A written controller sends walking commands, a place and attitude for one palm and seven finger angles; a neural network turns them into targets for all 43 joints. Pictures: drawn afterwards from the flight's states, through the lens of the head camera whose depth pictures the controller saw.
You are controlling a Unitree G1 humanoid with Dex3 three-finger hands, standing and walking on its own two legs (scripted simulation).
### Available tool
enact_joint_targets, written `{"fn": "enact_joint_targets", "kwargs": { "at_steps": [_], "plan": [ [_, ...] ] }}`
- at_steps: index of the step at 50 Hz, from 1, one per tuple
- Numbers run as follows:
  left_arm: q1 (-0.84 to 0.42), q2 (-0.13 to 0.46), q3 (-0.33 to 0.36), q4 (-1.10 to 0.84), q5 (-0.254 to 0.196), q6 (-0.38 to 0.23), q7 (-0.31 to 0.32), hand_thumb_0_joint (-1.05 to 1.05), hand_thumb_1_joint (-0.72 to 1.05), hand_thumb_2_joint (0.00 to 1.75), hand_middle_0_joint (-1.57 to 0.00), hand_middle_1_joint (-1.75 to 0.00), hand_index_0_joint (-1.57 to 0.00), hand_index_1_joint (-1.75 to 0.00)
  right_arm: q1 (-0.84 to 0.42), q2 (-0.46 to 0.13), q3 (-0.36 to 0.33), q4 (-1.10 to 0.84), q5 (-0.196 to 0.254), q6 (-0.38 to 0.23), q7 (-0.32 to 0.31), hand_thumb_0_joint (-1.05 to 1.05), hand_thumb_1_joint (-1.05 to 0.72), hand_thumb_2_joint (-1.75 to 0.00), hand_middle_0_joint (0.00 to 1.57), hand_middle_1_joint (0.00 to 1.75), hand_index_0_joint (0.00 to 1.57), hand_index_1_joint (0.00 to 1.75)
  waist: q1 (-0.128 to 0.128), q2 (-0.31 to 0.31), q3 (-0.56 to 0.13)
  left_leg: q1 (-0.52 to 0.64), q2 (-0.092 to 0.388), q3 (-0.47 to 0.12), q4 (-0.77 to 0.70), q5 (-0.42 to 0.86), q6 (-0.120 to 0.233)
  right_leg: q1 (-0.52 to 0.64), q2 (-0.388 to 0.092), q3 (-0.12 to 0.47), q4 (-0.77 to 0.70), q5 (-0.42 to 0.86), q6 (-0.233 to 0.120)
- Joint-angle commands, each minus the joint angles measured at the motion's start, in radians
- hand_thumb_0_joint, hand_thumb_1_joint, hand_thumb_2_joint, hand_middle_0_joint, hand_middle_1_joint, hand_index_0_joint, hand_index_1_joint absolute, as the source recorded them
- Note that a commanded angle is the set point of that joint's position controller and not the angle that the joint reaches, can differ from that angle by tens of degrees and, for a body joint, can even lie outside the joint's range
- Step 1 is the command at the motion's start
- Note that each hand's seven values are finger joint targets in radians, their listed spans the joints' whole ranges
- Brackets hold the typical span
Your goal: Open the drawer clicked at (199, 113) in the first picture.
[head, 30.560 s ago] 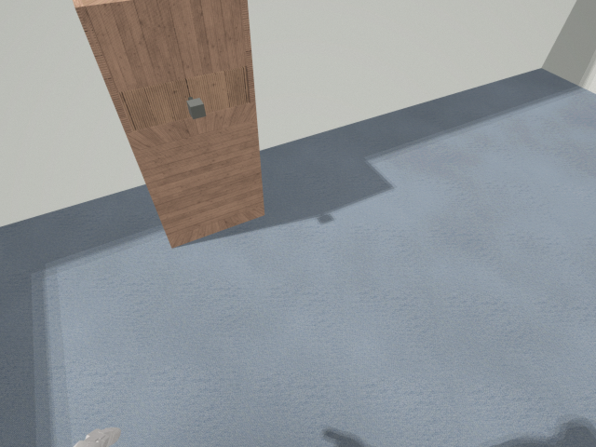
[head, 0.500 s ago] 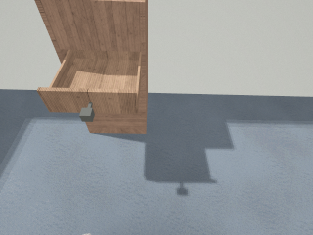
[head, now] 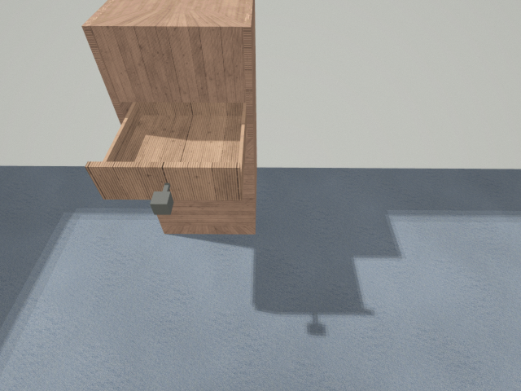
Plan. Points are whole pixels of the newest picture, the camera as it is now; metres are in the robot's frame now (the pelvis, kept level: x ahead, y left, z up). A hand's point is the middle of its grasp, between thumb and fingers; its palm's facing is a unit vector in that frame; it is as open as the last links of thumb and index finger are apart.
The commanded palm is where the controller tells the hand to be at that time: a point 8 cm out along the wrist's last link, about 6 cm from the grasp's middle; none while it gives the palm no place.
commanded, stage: let the arm hang, fingers relaxed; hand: left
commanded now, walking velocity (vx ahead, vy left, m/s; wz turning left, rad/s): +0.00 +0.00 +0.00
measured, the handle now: (164, 196) +0.58 +0.28 -0.13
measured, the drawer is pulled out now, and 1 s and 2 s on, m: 0.29 0.29 0.29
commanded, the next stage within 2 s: look to check the result in 0.30 s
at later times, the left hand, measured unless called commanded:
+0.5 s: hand out of the picture -0.01 +0.18 -0.18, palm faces +0.03 -0.98 -0.21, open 7.4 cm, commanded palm none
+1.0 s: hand out of the picture +0.03 +0.19 -0.17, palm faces +0.02 -0.97 -0.24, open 7.4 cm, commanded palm none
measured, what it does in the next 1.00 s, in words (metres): stands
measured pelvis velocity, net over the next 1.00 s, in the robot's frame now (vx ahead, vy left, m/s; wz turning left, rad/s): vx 0.00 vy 0.00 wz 0.00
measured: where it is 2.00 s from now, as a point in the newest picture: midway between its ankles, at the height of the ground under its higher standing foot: outside the picture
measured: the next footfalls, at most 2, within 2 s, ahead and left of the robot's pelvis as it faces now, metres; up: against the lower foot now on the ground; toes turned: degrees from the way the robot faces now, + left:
none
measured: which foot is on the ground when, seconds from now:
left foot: down 0.00-1.00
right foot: down 0.00-1.00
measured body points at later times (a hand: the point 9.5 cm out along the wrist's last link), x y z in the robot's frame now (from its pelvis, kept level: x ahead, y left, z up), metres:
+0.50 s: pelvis +0.00 +0.00 +0.00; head +0.01 +0.00 +0.45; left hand -0.01 +0.24 -0.16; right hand -0.02 -0.21 -0.16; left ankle +0.02 +0.11 -0.74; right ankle +0.00 -0.12 -0.74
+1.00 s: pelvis +0.00 +0.00 +0.00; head +0.02 +0.00 +0.45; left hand +0.03 +0.25 -0.15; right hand +0.03 -0.24 -0.16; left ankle +0.02 +0.11 -0.74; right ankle +0.00 -0.12 -0.74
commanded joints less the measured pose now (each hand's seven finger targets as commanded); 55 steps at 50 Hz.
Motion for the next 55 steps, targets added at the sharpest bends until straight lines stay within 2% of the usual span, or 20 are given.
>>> {"fn": "enact_joint_targets", "kwargs": {
  "at_steps": [1,3,5,7,13,14,17,20,28,34,40,42,43,55],
  "plan": [
    [0.042,0.114,0.018,-0.016,0.001,-0.018,0.008,0.00,0.90,0.90,-0.20,-0.30,-0.20,-0.30,0.065,-0.089,-0.022,-0.015,0.003,-0.020,-0.005,0.00,-0.90,-0.90,0.20,0.30,0.20,0.30,-0.002,-0.015,0.044,0.000,0.086,-0.078,-0.097,0.009,0.019,-0.062,-0.084,0.074,-0.108,0.015,-0.030],
    [0.047,0.105,0.018,-0.010,0.002,-0.018,0.009,0.00,0.90,0.90,-0.20,-0.30,-0.20,-0.30,0.070,-0.081,-0.023,-0.009,0.003,-0.018,-0.005,0.00,-0.90,-0.90,0.20,0.30,0.20,0.30,-0.004,-0.015,0.060,-0.007,0.086,-0.078,-0.100,-0.014,0.019,-0.073,-0.084,0.073,-0.114,-0.005,-0.030],
    [0.046,0.105,0.018,-0.006,0.002,-0.017,0.008,0.00,0.90,0.90,-0.20,-0.30,-0.20,-0.30,0.073,-0.079,-0.024,-0.005,0.002,-0.019,-0.006,0.00,-0.90,-0.90,0.20,0.30,0.20,0.30,-0.003,0.015,0.067,-0.017,0.082,-0.078,-0.108,-0.034,0.017,-0.075,-0.082,0.076,-0.112,-0.013,-0.030],
    [0.058,0.100,0.020,-0.005,0.004,-0.018,0.009,0.00,0.90,0.90,-0.20,-0.30,-0.20,-0.30,0.076,-0.079,-0.026,-0.006,0.003,-0.019,-0.007,0.00,-0.90,-0.90,0.20,0.30,0.20,0.30,-0.001,0.001,0.065,-0.014,0.085,-0.083,-0.107,-0.040,0.019,-0.081,-0.079,0.075,-0.110,-0.017,-0.032],
    [0.057,0.093,0.021,0.005,0.002,-0.019,0.010,0.00,0.90,0.90,-0.20,-0.30,-0.20,-0.30,0.085,-0.075,-0.030,-0.001,0.003,-0.022,-0.010,0.00,-0.90,-0.90,0.20,0.30,0.20,0.30,-0.004,0.021,0.037,-0.005,0.089,-0.087,-0.108,-0.033,0.021,-0.064,-0.081,0.070,-0.102,0.003,-0.031],
    [0.056,0.095,0.023,0.005,0.003,-0.020,0.009,0.00,0.90,0.90,-0.20,-0.30,-0.20,-0.30,0.090,-0.074,-0.030,0.000,0.003,-0.023,-0.010,0.00,-0.90,-0.90,0.20,0.30,0.20,0.30,-0.003,-0.001,0.040,-0.013,0.090,-0.089,-0.109,-0.025,0.021,-0.059,-0.081,0.070,-0.103,0.009,-0.032],
    [0.064,0.094,0.024,0.006,0.004,-0.022,0.010,0.00,0.90,0.90,-0.20,-0.30,-0.20,-0.30,0.086,-0.083,-0.035,-0.004,0.005,-0.024,-0.012,0.00,-0.90,-0.90,0.20,0.30,0.20,0.30,-0.002,-0.001,0.033,0.004,0.092,-0.088,-0.104,-0.014,0.022,-0.068,-0.079,0.073,-0.099,0.013,-0.033],
    [0.055,0.093,0.024,0.011,0.003,-0.019,0.009,0.00,0.90,0.90,-0.20,-0.30,-0.20,-0.30,0.090,-0.083,-0.033,0.001,0.003,-0.024,-0.012,0.00,-0.90,-0.90,0.20,0.30,0.20,0.30,-0.005,0.004,0.054,-0.015,0.092,-0.093,-0.117,-0.041,0.022,-0.069,-0.080,0.067,-0.100,-0.001,-0.031],
    [0.047,0.109,0.026,0.012,0.003,-0.025,0.010,0.00,0.90,0.90,-0.20,-0.30,-0.20,-0.30,0.072,-0.099,-0.039,-0.002,0.004,-0.027,-0.011,0.00,-0.90,-0.90,0.20,0.30,0.20,0.30,-0.005,-0.004,0.025,0.015,0.094,-0.091,-0.102,0.014,0.025,-0.057,-0.087,0.068,-0.100,0.032,-0.032],
    [0.029,0.127,0.028,0.008,0.003,-0.027,0.009,0.00,0.90,0.90,-0.20,-0.30,-0.20,-0.30,0.048,-0.113,-0.040,-0.003,0.004,-0.027,-0.010,0.00,-0.90,-0.90,0.20,0.30,0.20,0.30,-0.004,-0.013,0.033,0.018,0.094,-0.091,-0.102,0.034,0.024,-0.055,-0.090,0.075,-0.109,0.043,-0.032],
    [0.003,0.145,0.031,0.003,0.003,-0.028,0.006,0.00,0.90,0.90,-0.20,-0.30,-0.20,-0.30,0.021,-0.135,-0.042,-0.008,0.002,-0.025,-0.008,0.00,-0.90,-0.90,0.20,0.30,0.20,0.30,-0.007,-0.003,0.047,0.012,0.094,-0.090,-0.113,-0.006,0.019,-0.064,-0.091,0.083,-0.124,0.010,-0.033],
    [0.003,0.151,0.033,0.001,0.004,-0.030,0.005,0.00,0.90,0.90,-0.20,-0.30,-0.20,-0.30,0.009,-0.145,-0.044,-0.015,0.004,-0.027,-0.007,0.00,-0.90,-0.90,0.20,0.30,0.20,0.30,-0.004,-0.014,0.023,0.033,0.098,-0.091,-0.106,0.021,0.021,-0.059,-0.089,0.084,-0.120,0.030,-0.033],
    [-0.007,0.152,0.032,0.001,0.003,-0.030,0.005,0.00,0.90,0.90,-0.20,-0.30,-0.20,-0.30,0.008,-0.146,-0.044,-0.012,0.002,-0.028,-0.007,0.00,-0.90,-0.90,0.20,0.30,0.20,0.30,-0.005,0.003,0.021,0.030,0.098,-0.091,-0.110,0.024,0.020,-0.050,-0.093,0.081,-0.121,0.036,-0.032],
    [-0.055,0.196,0.039,-0.005,0.001,-0.036,0.001,0.00,0.90,0.90,-0.20,-0.30,-0.20,-0.30,-0.041,-0.190,-0.044,-0.015,0.003,-0.034,-0.007,0.00,-0.90,-0.90,0.20,0.30,0.20,0.30,-0.003,0.000,-0.018,0.056,0.104,-0.092,-0.108,0.120,0.017,-0.001,-0.103,0.079,-0.122,0.125,-0.032]
  ]
}}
